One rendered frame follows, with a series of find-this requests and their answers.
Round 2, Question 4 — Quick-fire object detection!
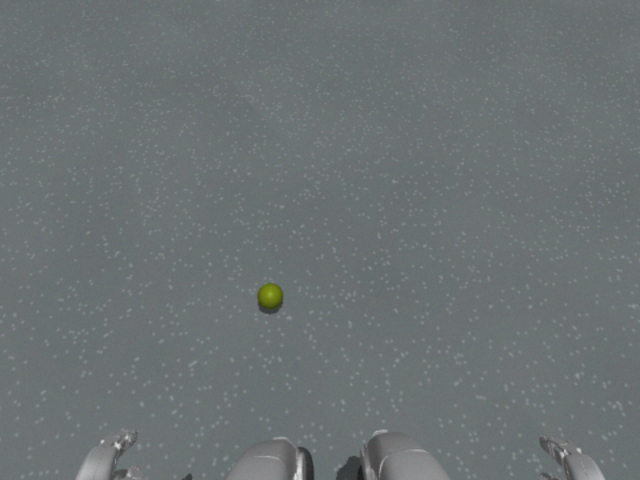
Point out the left robot foot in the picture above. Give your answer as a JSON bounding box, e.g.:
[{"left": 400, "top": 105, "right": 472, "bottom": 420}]
[{"left": 297, "top": 447, "right": 314, "bottom": 480}]

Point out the left robot hand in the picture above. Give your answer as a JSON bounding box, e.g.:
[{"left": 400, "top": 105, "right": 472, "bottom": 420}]
[{"left": 75, "top": 429, "right": 149, "bottom": 480}]

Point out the right robot hand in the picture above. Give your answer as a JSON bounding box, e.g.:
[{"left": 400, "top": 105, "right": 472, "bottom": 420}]
[{"left": 538, "top": 436, "right": 606, "bottom": 480}]

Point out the ball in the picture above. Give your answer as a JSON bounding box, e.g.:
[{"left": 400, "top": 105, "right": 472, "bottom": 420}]
[{"left": 258, "top": 283, "right": 283, "bottom": 309}]

